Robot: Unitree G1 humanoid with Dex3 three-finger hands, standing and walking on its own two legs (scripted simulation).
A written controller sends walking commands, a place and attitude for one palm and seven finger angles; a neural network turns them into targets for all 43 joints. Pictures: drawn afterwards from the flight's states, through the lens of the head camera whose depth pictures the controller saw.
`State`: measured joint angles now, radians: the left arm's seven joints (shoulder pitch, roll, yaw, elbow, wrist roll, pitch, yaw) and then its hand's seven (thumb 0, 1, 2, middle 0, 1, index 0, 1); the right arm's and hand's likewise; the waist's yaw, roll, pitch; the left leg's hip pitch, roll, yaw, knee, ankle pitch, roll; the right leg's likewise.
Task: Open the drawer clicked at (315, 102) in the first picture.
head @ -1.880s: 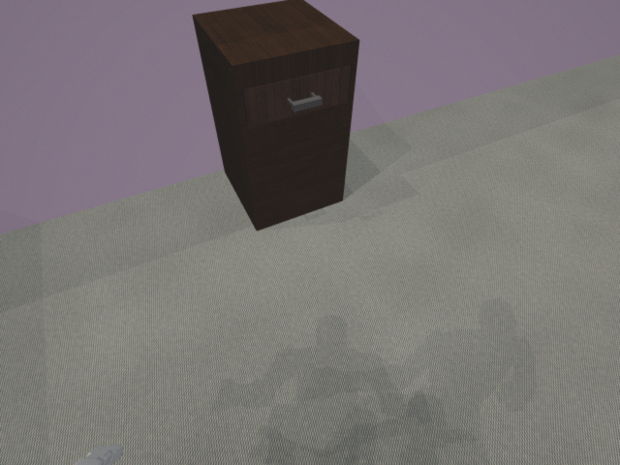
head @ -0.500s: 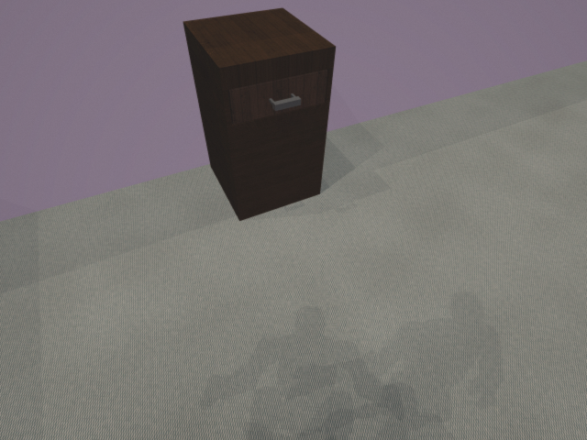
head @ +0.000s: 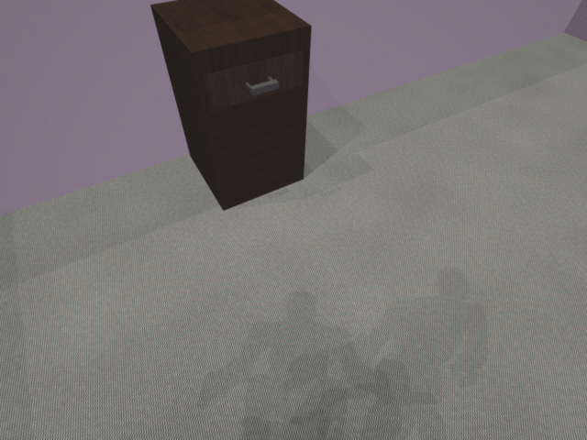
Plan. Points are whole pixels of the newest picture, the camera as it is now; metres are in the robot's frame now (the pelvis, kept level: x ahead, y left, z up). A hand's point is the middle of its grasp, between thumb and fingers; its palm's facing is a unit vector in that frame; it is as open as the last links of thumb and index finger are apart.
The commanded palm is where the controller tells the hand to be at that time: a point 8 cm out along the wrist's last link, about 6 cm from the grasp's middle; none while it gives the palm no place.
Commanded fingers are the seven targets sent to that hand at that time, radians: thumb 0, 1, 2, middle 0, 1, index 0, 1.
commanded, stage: walk to a spot facing it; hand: left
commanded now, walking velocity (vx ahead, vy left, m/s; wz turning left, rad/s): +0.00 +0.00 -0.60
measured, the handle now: (261, 84) +1.24 +0.20 -0.18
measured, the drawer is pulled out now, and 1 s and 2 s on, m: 0.00 0.00 0.00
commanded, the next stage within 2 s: none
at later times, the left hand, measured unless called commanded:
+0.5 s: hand out of the picture +0.06 +0.18 -0.16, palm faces -0.12 -0.97 -0.20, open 7.4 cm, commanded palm none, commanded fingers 0.00 0.90 0.90 -0.20 -0.30 -0.20 -0.30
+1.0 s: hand (274, 271) +0.45 +0.07 -0.16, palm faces -0.57 -0.80 -0.18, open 7.4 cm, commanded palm none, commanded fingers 0.00 0.90 0.90 -0.20 -0.30 -0.20 -0.30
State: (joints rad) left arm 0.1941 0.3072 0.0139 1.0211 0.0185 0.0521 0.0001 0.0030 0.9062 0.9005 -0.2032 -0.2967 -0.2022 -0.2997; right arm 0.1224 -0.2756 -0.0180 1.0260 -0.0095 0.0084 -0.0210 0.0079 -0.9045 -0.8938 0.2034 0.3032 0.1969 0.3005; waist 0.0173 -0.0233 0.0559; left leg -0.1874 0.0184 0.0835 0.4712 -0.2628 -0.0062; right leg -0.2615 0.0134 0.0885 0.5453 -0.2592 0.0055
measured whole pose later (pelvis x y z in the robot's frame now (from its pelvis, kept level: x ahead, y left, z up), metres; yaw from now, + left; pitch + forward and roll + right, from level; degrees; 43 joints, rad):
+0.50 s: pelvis +0.06 -0.01 +0.01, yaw -14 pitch +2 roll +1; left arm 0.43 0.17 0.05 1.00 0.03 -0.02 -0.01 0.00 0.90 0.90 -0.21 -0.30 -0.21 -0.30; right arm 0.16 -0.23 -0.07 0.94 -0.02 0.00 0.01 0.01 -0.91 -0.89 0.20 0.30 0.19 0.30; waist 0.06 0.00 0.01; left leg -0.48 0.07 0.03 0.82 -0.30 -0.06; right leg -0.15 0.07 0.15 0.38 -0.25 -0.04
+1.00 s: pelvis +0.24 -0.01 +0.00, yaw -34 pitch +0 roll -1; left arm 0.09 0.24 0.08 0.93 0.04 0.04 -0.05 0.00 0.91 0.90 -0.19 -0.30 -0.19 -0.30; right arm 0.49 -0.16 -0.03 1.08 -0.02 -0.08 -0.03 0.01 -0.91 -0.89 0.20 0.30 0.19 0.30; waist -0.05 -0.03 0.08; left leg 0.08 0.06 0.33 0.32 -0.38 -0.01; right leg -0.63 -0.08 -0.10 0.88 -0.14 0.00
